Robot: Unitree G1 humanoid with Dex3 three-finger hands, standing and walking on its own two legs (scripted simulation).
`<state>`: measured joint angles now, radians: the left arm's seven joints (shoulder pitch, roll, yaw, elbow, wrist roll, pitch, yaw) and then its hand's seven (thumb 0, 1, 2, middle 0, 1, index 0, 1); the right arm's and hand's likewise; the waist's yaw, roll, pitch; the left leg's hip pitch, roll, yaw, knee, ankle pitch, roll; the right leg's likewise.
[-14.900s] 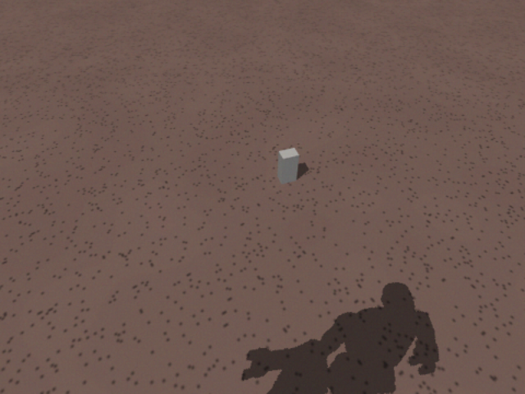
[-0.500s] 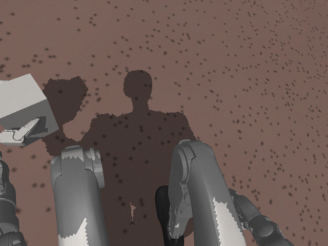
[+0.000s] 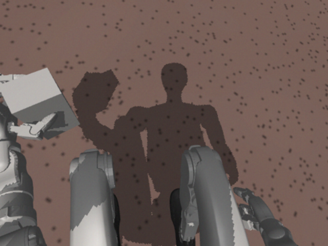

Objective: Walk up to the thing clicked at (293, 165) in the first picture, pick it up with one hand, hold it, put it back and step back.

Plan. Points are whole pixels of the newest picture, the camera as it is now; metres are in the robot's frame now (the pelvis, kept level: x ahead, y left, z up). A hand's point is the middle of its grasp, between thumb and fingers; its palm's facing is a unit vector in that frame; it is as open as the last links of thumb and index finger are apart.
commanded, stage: settle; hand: left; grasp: from the side
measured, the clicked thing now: (47, 108) +0.42 +0.27 -0.07
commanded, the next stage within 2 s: lift in 0.46 s
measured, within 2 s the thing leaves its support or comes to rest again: neither
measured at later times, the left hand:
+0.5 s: hand (25, 107) +0.40 +0.28 -0.01, palm faces +0.28 -0.96 -0.04, open 10.3 cm
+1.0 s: hand (11, 100) +0.38 +0.27 +0.06, palm faces +0.26 -0.97 -0.04, open 10.3 cm
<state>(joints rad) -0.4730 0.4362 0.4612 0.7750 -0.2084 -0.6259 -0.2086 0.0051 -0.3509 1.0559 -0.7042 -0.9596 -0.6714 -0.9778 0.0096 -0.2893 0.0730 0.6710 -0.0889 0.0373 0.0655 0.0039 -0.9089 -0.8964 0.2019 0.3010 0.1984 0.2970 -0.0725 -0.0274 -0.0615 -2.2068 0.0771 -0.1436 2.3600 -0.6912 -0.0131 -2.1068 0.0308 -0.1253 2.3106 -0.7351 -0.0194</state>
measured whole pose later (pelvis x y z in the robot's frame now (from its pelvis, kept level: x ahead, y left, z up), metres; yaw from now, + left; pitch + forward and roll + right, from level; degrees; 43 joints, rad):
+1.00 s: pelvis +0.00 +0.00 +0.07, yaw +3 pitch +32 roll -4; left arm -0.41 0.34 0.42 0.65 -0.21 -0.53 -0.22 0.00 -0.41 1.14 -0.72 -0.98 -0.69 -0.99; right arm 0.09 -0.26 0.00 0.68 -0.03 0.00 0.02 0.01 -0.93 -0.90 0.20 0.30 0.20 0.30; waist -0.05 0.01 -0.16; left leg -2.04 0.07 -0.08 2.13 -0.66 -0.01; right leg -1.96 0.02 -0.07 2.11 -0.72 -0.02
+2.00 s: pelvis +0.05 +0.02 +0.32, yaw +8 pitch +17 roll -3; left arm -0.10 0.22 0.18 0.33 -0.18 -0.32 -0.03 0.00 -0.41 1.14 -0.72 -0.97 -0.69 -0.98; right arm 0.22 -0.22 0.01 0.65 0.02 -0.07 -0.04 0.01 -0.91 -0.89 0.20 0.30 0.20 0.30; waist -0.03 0.02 -0.13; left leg -1.03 0.04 -0.02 1.25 -0.52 0.00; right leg -0.95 0.00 -0.05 1.21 -0.56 0.01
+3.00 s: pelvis +0.08 +0.01 +0.38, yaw +8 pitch +9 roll -1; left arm -0.10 0.18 0.15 0.40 -0.16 -0.36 -0.01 0.00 -0.40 1.13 -0.71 -0.99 -0.68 -1.00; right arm 0.23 -0.22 0.00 0.68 0.00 -0.03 -0.03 0.01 -0.92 -0.90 0.20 0.30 0.20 0.30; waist -0.03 0.02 -0.05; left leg -0.65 0.04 0.00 0.93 -0.44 -0.01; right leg -0.59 0.00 -0.04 0.89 -0.47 0.00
